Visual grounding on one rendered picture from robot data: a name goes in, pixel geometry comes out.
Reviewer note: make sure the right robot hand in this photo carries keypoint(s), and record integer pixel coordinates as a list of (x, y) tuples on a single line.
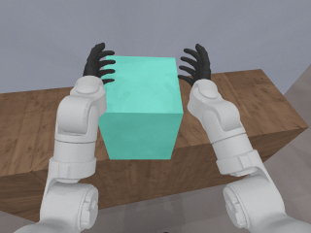
[(201, 66)]

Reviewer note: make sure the pedestal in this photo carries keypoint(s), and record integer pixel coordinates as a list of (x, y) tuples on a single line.
[(27, 138)]

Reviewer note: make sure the left robot upper arm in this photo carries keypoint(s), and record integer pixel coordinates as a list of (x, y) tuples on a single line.
[(68, 208)]

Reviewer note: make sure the right robot forearm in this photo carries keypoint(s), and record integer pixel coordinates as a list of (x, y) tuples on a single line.
[(221, 121)]

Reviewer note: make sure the left robot hand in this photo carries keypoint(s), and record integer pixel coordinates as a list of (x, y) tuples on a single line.
[(93, 64)]

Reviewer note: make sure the right robot upper arm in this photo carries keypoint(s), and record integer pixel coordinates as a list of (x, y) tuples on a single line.
[(254, 204)]

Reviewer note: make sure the left robot forearm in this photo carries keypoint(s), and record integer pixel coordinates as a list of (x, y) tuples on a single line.
[(75, 133)]

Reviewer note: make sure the carton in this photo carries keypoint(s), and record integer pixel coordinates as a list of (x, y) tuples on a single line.
[(144, 108)]

